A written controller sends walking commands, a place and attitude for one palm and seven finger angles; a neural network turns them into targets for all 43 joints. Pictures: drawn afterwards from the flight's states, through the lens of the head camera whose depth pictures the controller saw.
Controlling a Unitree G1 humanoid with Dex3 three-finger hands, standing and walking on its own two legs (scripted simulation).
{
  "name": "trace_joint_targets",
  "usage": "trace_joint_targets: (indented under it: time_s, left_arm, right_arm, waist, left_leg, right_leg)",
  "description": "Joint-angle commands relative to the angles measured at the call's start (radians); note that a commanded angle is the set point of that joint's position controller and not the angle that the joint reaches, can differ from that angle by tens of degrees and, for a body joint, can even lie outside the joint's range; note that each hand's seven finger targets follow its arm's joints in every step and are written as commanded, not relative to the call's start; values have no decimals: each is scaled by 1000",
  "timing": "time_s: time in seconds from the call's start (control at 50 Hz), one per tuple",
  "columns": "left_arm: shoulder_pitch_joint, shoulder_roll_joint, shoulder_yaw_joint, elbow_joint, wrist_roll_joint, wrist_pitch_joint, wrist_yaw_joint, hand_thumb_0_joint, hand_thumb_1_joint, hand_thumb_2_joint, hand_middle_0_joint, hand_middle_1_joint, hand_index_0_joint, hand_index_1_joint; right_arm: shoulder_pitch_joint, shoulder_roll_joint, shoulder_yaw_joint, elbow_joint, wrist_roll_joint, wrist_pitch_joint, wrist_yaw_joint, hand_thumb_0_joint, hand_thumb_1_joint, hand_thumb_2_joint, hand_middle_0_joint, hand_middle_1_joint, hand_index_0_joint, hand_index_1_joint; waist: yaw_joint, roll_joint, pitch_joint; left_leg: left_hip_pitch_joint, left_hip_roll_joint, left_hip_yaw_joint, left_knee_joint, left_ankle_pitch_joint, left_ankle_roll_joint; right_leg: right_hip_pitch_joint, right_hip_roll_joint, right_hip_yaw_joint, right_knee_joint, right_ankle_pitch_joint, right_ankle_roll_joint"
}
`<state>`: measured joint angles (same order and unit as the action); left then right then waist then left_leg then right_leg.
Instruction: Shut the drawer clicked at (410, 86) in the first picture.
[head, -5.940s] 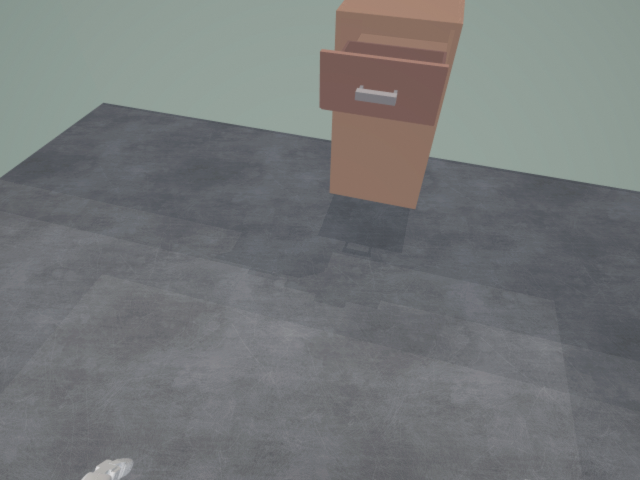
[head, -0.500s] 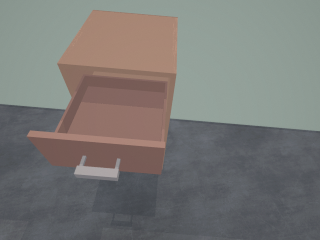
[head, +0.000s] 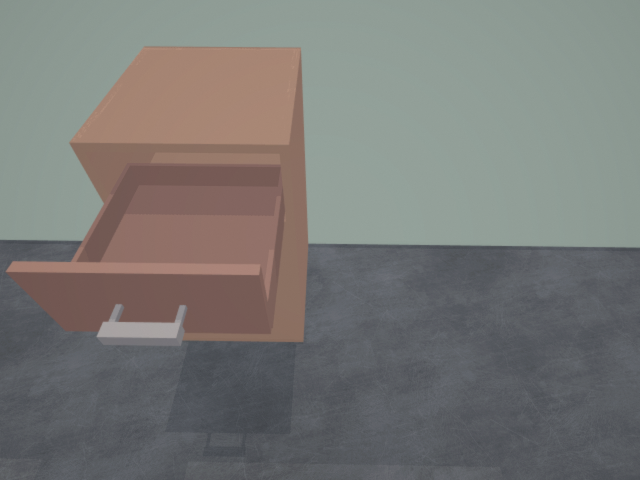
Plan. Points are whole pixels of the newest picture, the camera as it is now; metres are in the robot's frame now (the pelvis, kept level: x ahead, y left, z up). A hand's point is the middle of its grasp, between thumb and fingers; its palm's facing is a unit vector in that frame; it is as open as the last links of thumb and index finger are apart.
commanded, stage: come to a stop and stand still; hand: left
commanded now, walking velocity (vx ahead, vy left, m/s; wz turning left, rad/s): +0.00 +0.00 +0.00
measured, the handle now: (146, 321) +0.36 +0.29 -0.07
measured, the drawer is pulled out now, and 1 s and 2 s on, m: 0.29 0.29 0.29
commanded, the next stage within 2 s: look again from close up in 0.24 s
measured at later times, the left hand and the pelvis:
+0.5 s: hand out of the picture -0.04 +0.18 -0.18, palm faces +0.02 -0.99 -0.15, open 7.4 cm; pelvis -0.02 +0.04 +0.00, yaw -1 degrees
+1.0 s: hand out of the picture -0.07 +0.24 -0.18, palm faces +0.02 -0.99 -0.15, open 7.4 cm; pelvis -0.03 +0.08 +0.00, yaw -1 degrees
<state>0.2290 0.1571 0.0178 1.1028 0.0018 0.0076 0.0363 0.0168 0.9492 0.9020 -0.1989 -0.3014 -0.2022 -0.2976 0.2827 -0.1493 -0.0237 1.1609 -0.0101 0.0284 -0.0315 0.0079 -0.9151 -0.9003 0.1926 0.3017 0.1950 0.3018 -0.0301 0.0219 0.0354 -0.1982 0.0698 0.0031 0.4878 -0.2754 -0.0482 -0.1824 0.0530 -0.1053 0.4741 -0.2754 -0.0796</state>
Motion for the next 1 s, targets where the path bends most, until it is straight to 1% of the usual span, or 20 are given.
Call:
trace_joint_targets:
  time_s: [0.0, 0.02, 0.1, 0.14, 0.3, 0.32, 0.34, 0.36, 0.38, 0.4, 0.42, 0.44, 0.48, 0.5, 0.54, 0.6, 0.74, 0.88, 0.94, 0.98]
  left_arm:
    - [74, 105, 23, -13, -3, -18, 4, 0, 900, 900, -200, -300, -200, -300]
    - [70, 113, 24, -12, -4, -16, 3, 0, 900, 900, -200, -300, -200, -300]
    - [79, 105, 25, -5, 0, -13, 3, 0, 900, 900, -200, -300, -200, -300]
    - [86, 100, 26, 0, 3, -13, 3, 0, 900, 900, -200, -300, -200, -300]
    - [133, 64, 19, 16, 2, -19, 1, 0, 900, 900, -200, -300, -200, -300]
    - [211, 93, 13, 27, 23, -61, 44, 0, 900, 900, -200, -300, -200, -300]
    - [217, 143, 16, 13, 17, -67, 43, 0, 900, 900, -200, -300, -200, -300]
    - [230, 118, 17, -3, 14, -64, 40, 0, 900, 900, -200, -300, -200, -300]
    - [207, 109, 11, -10, 10, -54, 37, 0, 900, 900, -200, -300, -200, -300]
    - [181, 93, 5, -15, 7, -50, 31, 0, 900, 900, -200, -300, -200, -300]
    - [161, 75, 1, -23, 9, -47, 23, 0, 900, 900, -200, -300, -200, -300]
    - [145, 58, -1, -31, 10, -39, 19, 0, 900, 900, -200, -300, -200, -300]
    - [148, 30, -5, -33, 13, -32, 16, 0, 900, 900, -200, -300, -200, -300]
    - [148, 36, -7, -36, 17, -28, 13, 0, 900, 900, -200, -300, -200, -300]
    - [173, 42, -7, -37, 21, -24, 9, 0, 900, 900, -200, -300, -200, -300]
    - [195, 32, -9, -39, 22, -20, 2, 0, 900, 900, -200, -300, -200, -300]
    - [194, 37, -11, -51, 22, -21, -2, 0, 900, 900, -200, -300, -200, -300]
    - [209, 31, -14, -38, 21, -22, -1, 0, 900, 900, -200, -300, -200, -300]
    - [224, 31, -10, -30, 29, -20, -5, 0, 900, 900, -200, -300, -200, -300]
    - [241, 19, -9, -30, 34, -20, -8, 0, 900, 900, -200, -300, -200, -300]
  right_arm:
    - [56, -59, 2, -13, -3, -24, -16, 0, -900, -900, 200, 300, 200, 300]
    - [54, -55, 4, -13, -1, -23, -15, 0, -900, -900, 200, 300, 200, 300]
    - [70, -49, 1, -16, -3, -15, -13, 0, -900, -900, 200, 300, 200, 300]
    - [83, -45, -1, -12, -4, -13, -13, 0, -900, -900, 200, 300, 200, 300]
    - [104, -35, 5, -16, -4, -24, -14, 0, -900, -900, 200, 300, 200, 300]
    - [-4, -71, 3, -79, -3, -52, -1, 0, -900, -900, 200, 300, 200, 300]
    - [18, -44, 12, -143, 7, -48, -5, 0, -900, -900, 200, 300, 200, 300]
    - [75, -5, 10, -139, 5, -51, -9, 0, -900, -900, 200, 300, 200, 300]
    - [98, -3, 9, -135, 9, -54, -9, 0, -900, -900, 200, 300, 200, 300]
    - [108, -11, 9, -127, 9, -53, -8, 0, -900, -900, 200, 300, 200, 300]
    - [111, -28, 8, -120, 6, -51, -7, 0, -900, -900, 200, 300, 200, 300]
    - [116, -43, 6, -125, -1, -54, -6, 0, -900, -900, 200, 300, 200, 300]
    - [92, -71, 7, -129, -9, -51, -3, 0, -900, -900, 200, 300, 200, 300]
    - [78, -71, 10, -135, -8, -50, 1, 0, -900, -900, 200, 300, 200, 300]
    - [79, -81, 9, -142, -11, -51, 3, 0, -900, -900, 200, 300, 200, 300]
    - [69, -101, 6, -158, -11, -56, 2, 0, -900, -900, 200, 300, 200, 300]
    - [75, -111, 6, -152, -7, -60, 4, 0, -900, -900, 200, 300, 200, 300]
    - [84, -103, 7, -127, -4, -58, 4, 0, -900, -900, 200, 300, 200, 300]
    - [99, -116, 3, -108, -9, -45, 6, 0, -900, -900, 200, 300, 200, 300]
    - [92, -124, -2, -109, -11, -40, 8, 0, -900, -900, 200, 300, 200, 300]
  waist:
    - [39, 11, 15]
    - [40, 34, 5]
    - [36, -30, 44]
    - [33, -62, 60]
    - [32, -37, 90]
    - [70, -70, 86]
    - [24, -50, 25]
    - [20, -36, -91]
    - [5, -29, -161]
    - [1, -70, -174]
    - [-4, -84, -142]
    - [-2, -70, -77]
    - [17, -53, 76]
    - [21, 19, 128]
    - [32, 68, 148]
    - [45, 47, 121]
    - [44, -11, 52]
    - [41, 0, 68]
    - [37, -2, 56]
    - [43, 19, 82]
  left_leg:
    - [18, 31, -15, -83, 181, 42]
    - [10, 28, -15, -91, 170, 38]
    - [-4, 11, 1, -93, 73, 36]
    - [6, 10, 6, -90, 66, 38]
    - [3, 14, -10, -126, 86, 44]
    - [-129, -12, 71, 123, -33, 7]
    - [-131, -23, 28, 140, -79, 32]
    - [-98, -30, 39, 127, -76, 58]
    - [-56, -32, 43, 73, -30, 57]
    - [2, -26, 26, 26, 40, 52]
    - [28, -13, 4, -8, 75, 54]
    - [23, 15, -16, -28, 116, 64]
    - [-91, 44, -69, -78, 51, 84]
    - [-137, 34, -91, -120, -14, 86]
    - [-194, 47, -131, -186, -111, 96]
    - [-233, 59, -173, -259, -223, 110]
    - [-164, 56, -184, -272, -169, 117]
    - [-151, 52, -177, -281, -175, 110]
    - [-153, 53, -180, -287, -327, 123]
    - [-187, 60, -192, -292, -408, 138]
  right_leg:
    - [16, -176, 180, -184, 192, 74]
    - [40, -173, 180, -182, 186, 74]
    - [5, -178, 206, -260, -13, 82]
    - [-17, -176, 209, -283, -55, 86]
    - [-47, -163, 189, -262, -51, 62]
    - [24, -245, 282, -190, 714, 169]
    - [127, -314, 245, -105, 1089, 128]
    - [188, -301, 214, -38, 1120, 94]
    - [200, -271, 163, -10, 978, 22]
    - [151, -247, 152, -24, 729, 2]
    - [78, -219, 152, -51, 451, 6]
    - [5, -184, 138, -66, 252, 15]
    - [-88, -148, 138, -108, -17, 28]
    - [-111, -144, 140, -98, -67, 26]
    - [-85, -129, 123, -69, -49, 30]
    - [-32, -118, 92, -25, -4, 41]
    - [-17, -131, 90, -34, 32, 47]
    - [-34, -139, 96, -48, 33, 52]
    - [-40, -114, 70, -22, -100, 46]
    - [-56, -103, 62, 0, -150, 46]
